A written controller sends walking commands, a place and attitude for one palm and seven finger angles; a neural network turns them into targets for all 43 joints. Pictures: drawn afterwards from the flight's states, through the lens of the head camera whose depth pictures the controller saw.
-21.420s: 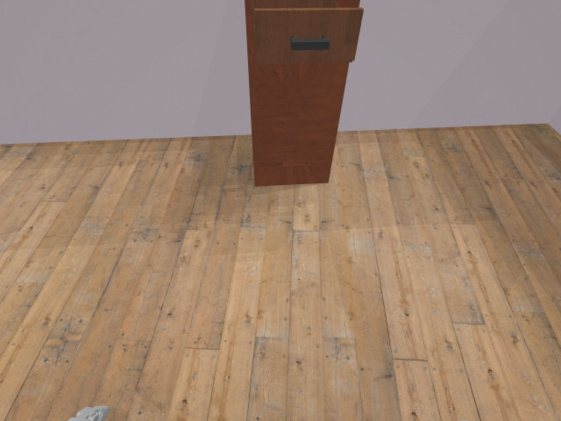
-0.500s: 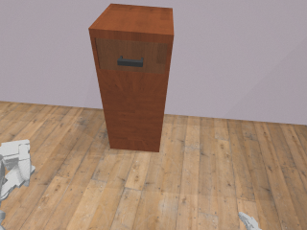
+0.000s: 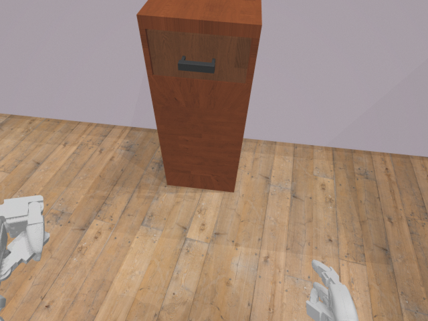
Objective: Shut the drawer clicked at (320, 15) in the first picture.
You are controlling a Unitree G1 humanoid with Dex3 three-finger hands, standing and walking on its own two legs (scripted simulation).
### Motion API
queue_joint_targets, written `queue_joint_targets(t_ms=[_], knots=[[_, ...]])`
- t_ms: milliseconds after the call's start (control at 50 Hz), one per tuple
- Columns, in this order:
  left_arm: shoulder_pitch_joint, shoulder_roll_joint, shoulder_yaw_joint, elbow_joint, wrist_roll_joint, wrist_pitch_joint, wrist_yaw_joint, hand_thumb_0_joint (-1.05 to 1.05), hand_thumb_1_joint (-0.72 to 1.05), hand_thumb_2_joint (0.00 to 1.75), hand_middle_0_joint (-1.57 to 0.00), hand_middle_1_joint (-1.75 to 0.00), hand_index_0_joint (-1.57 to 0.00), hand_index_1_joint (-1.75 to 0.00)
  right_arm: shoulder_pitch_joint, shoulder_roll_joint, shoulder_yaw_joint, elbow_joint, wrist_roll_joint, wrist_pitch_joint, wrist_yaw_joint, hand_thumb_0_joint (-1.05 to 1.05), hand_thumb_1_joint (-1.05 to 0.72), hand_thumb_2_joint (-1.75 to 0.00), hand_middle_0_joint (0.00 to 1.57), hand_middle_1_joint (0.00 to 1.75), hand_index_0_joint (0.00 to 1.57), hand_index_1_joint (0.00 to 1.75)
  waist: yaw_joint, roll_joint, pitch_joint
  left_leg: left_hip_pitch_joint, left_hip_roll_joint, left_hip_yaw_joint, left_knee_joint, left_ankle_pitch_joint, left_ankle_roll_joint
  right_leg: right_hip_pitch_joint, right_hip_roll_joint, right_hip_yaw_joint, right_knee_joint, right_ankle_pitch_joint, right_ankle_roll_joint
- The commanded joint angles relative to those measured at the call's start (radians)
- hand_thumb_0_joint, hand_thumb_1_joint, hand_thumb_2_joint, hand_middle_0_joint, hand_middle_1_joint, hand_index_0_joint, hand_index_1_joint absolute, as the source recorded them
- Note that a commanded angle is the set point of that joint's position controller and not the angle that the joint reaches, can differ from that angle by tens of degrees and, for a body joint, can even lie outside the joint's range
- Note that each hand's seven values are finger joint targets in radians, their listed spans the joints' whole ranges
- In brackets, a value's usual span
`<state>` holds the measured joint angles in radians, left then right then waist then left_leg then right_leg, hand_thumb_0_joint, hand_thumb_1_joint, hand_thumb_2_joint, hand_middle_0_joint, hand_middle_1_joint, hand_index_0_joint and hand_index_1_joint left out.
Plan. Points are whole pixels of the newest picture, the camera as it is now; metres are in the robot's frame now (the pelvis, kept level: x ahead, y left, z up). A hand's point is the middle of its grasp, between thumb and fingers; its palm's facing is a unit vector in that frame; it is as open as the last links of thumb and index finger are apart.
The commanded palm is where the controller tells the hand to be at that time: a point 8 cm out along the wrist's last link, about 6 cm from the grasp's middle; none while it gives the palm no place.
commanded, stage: stop stepping back and stand still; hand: left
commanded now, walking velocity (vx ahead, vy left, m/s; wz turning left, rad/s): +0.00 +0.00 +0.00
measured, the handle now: (197, 63) +0.87 +0.11 +0.02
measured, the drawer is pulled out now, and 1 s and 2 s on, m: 0.00 0.00 0.00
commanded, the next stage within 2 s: let the arm hang, fingers relaxed in 0.04 s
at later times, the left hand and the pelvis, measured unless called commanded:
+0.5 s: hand out of the picture -0.01 +0.20 -0.18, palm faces +0.09 -0.97 -0.21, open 3.3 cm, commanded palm none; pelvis -0.02 +0.01 -0.01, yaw +3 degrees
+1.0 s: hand out of the picture -0.05 +0.16 -0.18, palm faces +0.10 -0.98 -0.18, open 7.2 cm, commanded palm none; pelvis -0.01 +0.00 +0.00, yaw +2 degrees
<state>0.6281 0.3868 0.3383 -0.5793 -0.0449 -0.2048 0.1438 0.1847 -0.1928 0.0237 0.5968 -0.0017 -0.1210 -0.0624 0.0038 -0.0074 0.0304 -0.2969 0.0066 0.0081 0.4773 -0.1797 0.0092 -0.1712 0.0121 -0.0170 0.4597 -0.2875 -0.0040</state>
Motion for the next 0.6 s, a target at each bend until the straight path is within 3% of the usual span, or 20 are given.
queue_joint_targets(t_ms=[0, 100, 120, 140, 160, 200, 240, 280, 340, 360, 400, 440, 580], knots=[[0.044, 0.136, 0.131, -0.18, -0.011, -0.067, 0.021, 0.0, 0.9, 0.9, -1.4, -1.6, -1.4, -1.6, -0.067, -0.12, -0.053, -0.147, 0.005, -0.035, -0.013, 0.0, -0.9, -0.9, 0.2, 0.3, 0.2, 0.3, -0.007, 0.061, -0.106, 0.071, 0.066, -0.071, -0.077, 0.049, 0.008, -0.019, -0.059, 0.06, -0.113, 0.128, -0.005], [0.029, 0.135, 0.125, -0.171, -0.013, -0.066, 0.023, 0.0, 0.9, 0.9, -1.4, -1.6, -1.4, -1.6, -0.069, -0.121, -0.054, -0.149, 0.006, -0.028, -0.022, 0.0, -0.9, -0.9, 0.2, 0.3, 0.2, 0.3, -0.007, 0.066, -0.107, 0.09, 0.067, -0.072, -0.085, 0.074, 0.01, -0.027, -0.052, 0.046, -0.114, 0.133, 0.001], [-0.14, 0.035, -0.238, 0.668, 0.094, 0.092, -0.122, 0.0, 0.9, 0.9, -1.4, -1.6, -1.4, -1.6, -0.121, -0.327, -0.113, 0.101, 0.009, -0.066, 0.078, 0.0, -0.9, -0.9, 0.2, 0.3, 0.2, 0.3, -0.039, 0.089, -0.049, -0.02, 0.099, -0.1, 0.082, 0.228, 0.022, -0.124, -0.127, -0.001, 0.052, 0.267, -0.024], [-0.138, 0.017, -0.213, 0.701, 0.078, 0.165, -0.138, 0.0, 0.9, 0.9, -1.36, -1.56, -1.36, -1.56, -0.035, -0.254, -0.111, 0.099, 0.016, 0.002, 0.077, 0.0, -0.9, -0.9, 0.2, 0.3, 0.2, 0.3, -0.025, 0.061, -0.126, 0.043, 0.093, -0.076, 0.083, 0.242, 0.015, -0.11, -0.123, 0.049, 0.034, 0.236, -0.024], [-0.167, -0.014, -0.233, 0.732, 0.082, 0.176, -0.141, 0.0, 0.9, 0.9, -1.32, -1.51, -1.32, -1.51, -0.003, -0.221, -0.102, 0.099, 0.003, 0.021, 0.072, 0.0, -0.9, -0.9, 0.2, 0.3, 0.2, 0.3, -0.02, -0.023, -0.15, 0.045, 0.101, -0.089, 0.1, 0.226, 0.023, -0.118, -0.113, 0.045, 0.046, 0.19, -0.031], [-0.244, -0.002, -0.24, 0.831, 0.082, 0.189, -0.142, 0.0, 0.9, 0.9, -1.24, -1.43, -1.24, -1.43, -0.01, -0.222, -0.083, 0.089, -0.009, 0.056, 0.066, 0.0, -0.9, -0.9, 0.2, 0.3, 0.2, 0.3, -0.016, -0.126, -0.109, -0.021, 0.096, -0.139, 0.08, 0.141, 0.05, -0.107, -0.105, 0.041, 0.041, 0.099, -0.043], [-0.309, 0.004, -0.247, 0.963, 0.082, 0.196, -0.141, 0.0, 0.9, 0.9, -1.16, -1.34, -1.16, -1.34, -0.02, -0.217, -0.076, 0.109, -0.02, 0.078, 0.061, 0.0, -0.9, -0.9, 0.2, 0.3, 0.2, 0.3, -0.014, -0.197, -0.082, -0.031, 0.071, -0.139, 0.075, 0.112, 0.051, -0.104, -0.122, 0.053, 0.015, 0.08, -0.06], [-0.345, -0.015, -0.267, 1.11, 0.075, 0.211, -0.134, 0.0, 0.9, 0.9, -1.08, -1.25, -1.08, -1.25, -0.016, -0.174, -0.063, 0.152, -0.028, 0.104, 0.06, 0.0, -0.9, -0.9, 0.2, 0.3, 0.2, 0.3, -0.018, -0.103, -0.034, -0.01, 0.049, -0.122, 0.062, 0.099, 0.037, -0.134, -0.138, 0.066, -0.007, 0.044, -0.073], [-0.355, -0.026, -0.287, 1.298, 0.067, 0.222, -0.127, 0.0, 0.9, 0.9, -0.96, -1.12, -0.96, -1.12, -0.003, -0.156, -0.045, 0.223, -0.032, 0.124, 0.057, 0.0, -0.9, -0.9, 0.2, 0.3, 0.2, 0.3, -0.009, 0.122, 0.005, -0.045, 0.068, -0.171, -0.073, -0.016, 0.039, -0.088, -0.088, 0.046, -0.008, -0.074, -0.05], [-0.33, -0.015, -0.29, 1.351, 0.066, 0.222, -0.126, 0.0, 0.9, 0.9, -0.92, -1.08, -0.92, -1.08, -0.004, -0.159, -0.046, 0.238, -0.029, 0.127, 0.055, 0.0, -0.9, -0.9, 0.2, 0.3, 0.2, 0.3, 0.006, 0.138, 0.008, -0.065, 0.073, -0.185, -0.101, -0.064, 0.042, -0.054, -0.08, 0.038, -0.018, -0.08, -0.045], [-0.304, -0.035, -0.293, 1.445, 0.062, 0.216, -0.127, 0.0, 0.9, 0.9, -0.84, -0.99, -0.84, -0.99, 0.017, -0.139, -0.046, 0.28, -0.025, 0.129, 0.049, 0.0, -0.9, -0.9, 0.2, 0.3, 0.2, 0.3, 0.007, 0.133, -0.008, -0.057, 0.061, -0.176, -0.119, -0.12, 0.037, -0.022, -0.086, 0.048, -0.047, -0.068, -0.05], [-0.277, -0.077, -0.281, 1.513, 0.063, 0.212, -0.124, 0.0, 0.9, 0.9, -0.76, -0.91, -0.76, -0.91, 0.051, -0.112, -0.052, 0.318, -0.029, 0.131, 0.04, 0.0, -0.9, -0.9, 0.2, 0.3, 0.2, 0.3, 0.003, 0.203, -0.026, -0.015, 0.063, -0.169, -0.134, -0.158, 0.035, -0.028, -0.086, 0.043, -0.064, -0.067, -0.059], [-0.238, -0.094, -0.303, 1.648, 0.057, 0.205, -0.121, 0.0, 0.9, 0.9, -0.48, -0.6, -0.48, -0.6, 0.151, -0.083, -0.06, 0.419, -0.016, 0.138, 0.031, 0.0, -0.9, -0.9, 0.2, 0.3, 0.2, 0.3, -0.008, 0.053, 0.018, 0.043, 0.07, -0.161, -0.144, -0.125, 0.037, -0.058, -0.093, 0.026, -0.115, -0.064, -0.06]])
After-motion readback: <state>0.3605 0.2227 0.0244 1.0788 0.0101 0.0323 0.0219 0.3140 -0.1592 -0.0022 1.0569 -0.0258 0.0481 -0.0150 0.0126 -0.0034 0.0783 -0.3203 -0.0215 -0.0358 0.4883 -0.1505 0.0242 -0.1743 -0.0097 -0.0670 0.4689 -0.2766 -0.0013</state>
